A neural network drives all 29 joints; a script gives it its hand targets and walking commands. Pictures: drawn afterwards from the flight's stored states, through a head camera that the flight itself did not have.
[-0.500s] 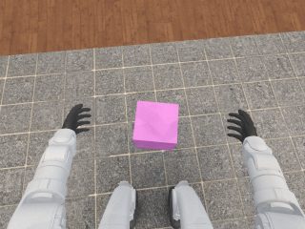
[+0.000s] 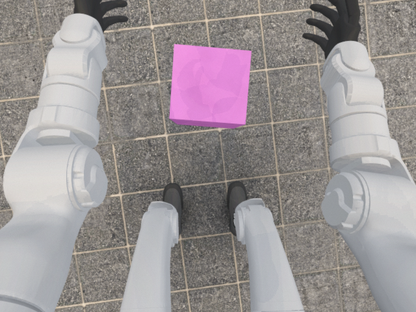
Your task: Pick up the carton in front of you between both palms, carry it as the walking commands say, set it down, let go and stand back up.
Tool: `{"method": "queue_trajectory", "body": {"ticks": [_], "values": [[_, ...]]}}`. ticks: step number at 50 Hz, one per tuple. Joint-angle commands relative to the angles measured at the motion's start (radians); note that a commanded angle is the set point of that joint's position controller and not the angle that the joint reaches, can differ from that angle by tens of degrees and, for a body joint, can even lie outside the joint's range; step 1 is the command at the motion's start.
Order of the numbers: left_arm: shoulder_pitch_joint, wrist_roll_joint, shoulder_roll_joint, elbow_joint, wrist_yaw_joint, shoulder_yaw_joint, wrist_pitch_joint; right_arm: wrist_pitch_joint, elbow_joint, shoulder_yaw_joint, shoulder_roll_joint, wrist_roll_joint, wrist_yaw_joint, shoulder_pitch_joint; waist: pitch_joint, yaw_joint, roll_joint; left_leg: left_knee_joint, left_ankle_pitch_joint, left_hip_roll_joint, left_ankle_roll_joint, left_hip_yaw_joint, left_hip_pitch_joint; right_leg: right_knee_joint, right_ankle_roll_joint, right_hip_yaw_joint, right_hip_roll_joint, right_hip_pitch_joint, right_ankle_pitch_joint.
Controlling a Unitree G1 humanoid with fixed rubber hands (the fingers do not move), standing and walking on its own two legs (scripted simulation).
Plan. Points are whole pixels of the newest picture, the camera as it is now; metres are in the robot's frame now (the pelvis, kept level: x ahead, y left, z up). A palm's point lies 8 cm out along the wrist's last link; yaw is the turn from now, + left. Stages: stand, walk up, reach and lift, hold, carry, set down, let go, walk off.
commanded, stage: reach and lift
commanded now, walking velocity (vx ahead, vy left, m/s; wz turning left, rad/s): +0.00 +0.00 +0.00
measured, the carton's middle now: (208, 93) +0.53 -0.02 -0.52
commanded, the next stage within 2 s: none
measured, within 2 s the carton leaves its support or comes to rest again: leaves its support in 1.74 s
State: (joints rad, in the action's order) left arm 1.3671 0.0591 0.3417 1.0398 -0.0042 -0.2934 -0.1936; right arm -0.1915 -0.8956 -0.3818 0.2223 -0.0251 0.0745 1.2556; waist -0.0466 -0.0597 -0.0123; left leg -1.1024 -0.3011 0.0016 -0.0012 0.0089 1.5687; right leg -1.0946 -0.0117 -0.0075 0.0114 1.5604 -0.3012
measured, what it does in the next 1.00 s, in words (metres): lowers itself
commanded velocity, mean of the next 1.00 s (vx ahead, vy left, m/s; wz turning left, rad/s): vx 0.00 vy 0.00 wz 0.00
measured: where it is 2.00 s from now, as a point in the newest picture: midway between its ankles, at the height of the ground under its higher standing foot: (206, 219)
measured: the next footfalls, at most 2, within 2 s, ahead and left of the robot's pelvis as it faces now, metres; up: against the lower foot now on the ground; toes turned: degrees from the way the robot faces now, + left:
none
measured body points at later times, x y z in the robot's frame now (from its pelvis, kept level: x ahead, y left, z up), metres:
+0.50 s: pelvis -0.01 +0.00 -0.18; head +0.35 +0.00 +0.08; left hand +0.56 +0.17 -0.34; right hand +0.52 -0.22 -0.34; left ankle +0.08 +0.12 -0.61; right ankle +0.08 -0.13 -0.61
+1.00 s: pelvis -0.03 +0.00 -0.28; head +0.36 +0.00 -0.07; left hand +0.56 +0.17 -0.47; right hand +0.53 -0.20 -0.47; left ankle +0.08 +0.12 -0.61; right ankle +0.08 -0.13 -0.61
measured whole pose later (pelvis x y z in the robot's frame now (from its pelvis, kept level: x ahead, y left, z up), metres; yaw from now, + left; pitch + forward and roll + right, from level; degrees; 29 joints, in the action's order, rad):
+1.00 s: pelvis -0.03 +0.00 -0.28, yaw -2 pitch +35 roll -2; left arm 1.63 -0.26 0.47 1.21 0.10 0.03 -0.08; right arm -0.07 -1.15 -0.11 0.35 0.27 0.15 1.56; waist -0.48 -0.04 0.02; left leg -2.23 -0.60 -0.02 -0.03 0.04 2.24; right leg -2.21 -0.03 0.01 -0.03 2.23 -0.59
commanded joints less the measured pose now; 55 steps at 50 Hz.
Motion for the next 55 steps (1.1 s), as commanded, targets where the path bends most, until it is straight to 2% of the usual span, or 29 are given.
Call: {"method": "queue_trajectory", "body": {"ticks": [1, 4, 6, 11, 14, 18, 21, 25, 29, 33, 39, 44, 46, 51, 55], "values": [[0.186, 0.032, 0.078, -0.12, 0.003, -0.037, 0.053, 0.062, 0.115, -0.042, 0.089, -0.03, -0.011, 0.144, 1.155, -0.014, -0.055, 0.008, 0.44, -0.076, -0.017, -0.003, -0.638, 0.027, -0.033, -0.038, -0.08, -0.482, 0.425], [0.12, 0.055, 0.026, -0.128, 0.006, -0.059, 0.084, 0.102, 0.11, -0.067, 0.055, -0.054, -0.023, 0.09, 1.107, -0.01, -0.06, -0.052, 0.537, -0.067, -0.017, 0.016, -0.551, -0.026, -0.034, -0.027, -0.078, -0.358, 0.494], [0.078, 0.062, 0.0, -0.123, 0.012, -0.066, 0.099, 0.121, 0.095, -0.076, 0.042, -0.066, -0.027, 0.06, 1.078, -0.006, -0.061, -0.108, 0.555, -0.063, -0.017, 0.024, -0.469, -0.081, -0.038, -0.022, -0.078, -0.266, 0.495], [0.041, 0.045, -0.005, -0.112, 0.034, -0.053, 0.124, 0.142, 0.057, -0.067, 0.041, -0.06, -0.022, 0.032, 1.019, 0.0, -0.047, -0.258, 0.434, -0.069, -0.027, 0.009, -0.231, -0.24, -0.051, -0.02, -0.083, -0.112, 0.412], [0.076, 0.002, 0.034, -0.132, 0.054, -0.015, 0.131, 0.146, 0.066, -0.029, 0.075, -0.016, -0.008, 0.062, 1.096, 0.004, -0.044, -0.372, 0.424, -0.07, -0.029, 0.007, -0.187, -0.361, -0.055, -0.022, -0.083, -0.079, 0.411], [0.16, -0.101, 0.101, -0.163, 0.086, 0.078, 0.127, 0.142, 0.09, 0.067, 0.146, 0.086, 0.023, 0.148, 1.242, 0.002, -0.047, -0.525, 0.393, -0.067, -0.033, -0.005, -0.203, -0.513, -0.056, -0.034, -0.077, -0.065, 0.381], [0.231, -0.172, 0.135, -0.164, 0.103, 0.144, 0.113, 0.128, 0.089, 0.127, 0.187, 0.154, 0.045, 0.217, 1.288, -0.005, -0.052, -0.619, 0.324, -0.065, -0.034, -0.017, -0.204, -0.6, -0.055, -0.05, -0.074, -0.038, 0.313], [0.341, -0.231, 0.176, -0.155, 0.115, 0.194, 0.082, 0.095, 0.081, 0.174, 0.226, 0.214, 0.068, 0.326, 1.283, -0.007, -0.057, -0.695, 0.167, -0.055, -0.035, -0.039, -0.162, -0.678, -0.046, -0.065, -0.066, -0.028, 0.17], [0.428, -0.253, 0.2, -0.06, 0.113, 0.216, 0.065, 0.074, -0.005, 0.19, 0.237, 0.233, 0.074, 0.42, 1.13, -0.002, -0.049, -0.743, -0.014, -0.037, -0.032, -0.044, -0.054, -0.731, -0.041, -0.068, -0.048, 0.028, 0.013], [0.482, -0.259, 0.21, 0.049, 0.102, 0.227, 0.077, 0.084, -0.111, 0.196, 0.243, 0.229, 0.065, 0.483, 0.97, -0.001, -0.042, -0.802, -0.093, -0.021, -0.027, -0.033, 0.035, -0.787, -0.038, -0.056, -0.035, 0.084, -0.059], [0.538, -0.272, 0.228, 0.122, 0.09, 0.249, 0.116, 0.123, -0.199, 0.216, 0.258, 0.23, 0.054, 0.554, 0.871, 0.004, -0.029, -0.896, -0.051, -0.013, -0.025, -0.017, 0.094, -0.881, -0.039, -0.034, -0.032, 0.095, -0.003], [0.597, -0.312, 0.26, 0.083, 0.099, 0.291, 0.143, 0.149, -0.15, 0.254, 0.281, 0.276, 0.066, 0.621, 0.989, 0.002, -0.026, -0.963, 0.057, -0.013, -0.021, -0.015, 0.012, -0.944, -0.043, -0.037, -0.039, 0.054, 0.107], [0.625, -0.317, 0.265, 0.058, 0.104, 0.303, 0.144, 0.15, -0.129, 0.266, 0.278, 0.294, 0.07, 0.637, 0.997, 0.01, -0.053, -0.98, 0.085, -0.017, -0.024, -0.025, 0.009, -0.954, -0.041, -0.034, -0.043, 0.04, 0.13], [0.586, -0.338, 0.235, 0.037, 0.101, 0.336, 0.139, 0.144, -0.141, 0.262, 0.261, 0.294, 0.081, 0.568, 1.049, -0.008, -0.061, -0.997, 0.165, -0.026, -0.03, -0.028, -0.042, -0.977, -0.037, -0.049, -0.057, -0.013, 0.211], [0.505, -0.319, 0.188, 0.099, 0.096, 0.325, 0.132, 0.143, -0.199, 0.233, 0.231, 0.259, 0.072, 0.485, 0.941, -0.016, -0.064, -0.98, 0.137, -0.036, -0.037, -0.02, -0.001, -0.963, -0.039, -0.058, -0.058, 0.092, 0.158]]}}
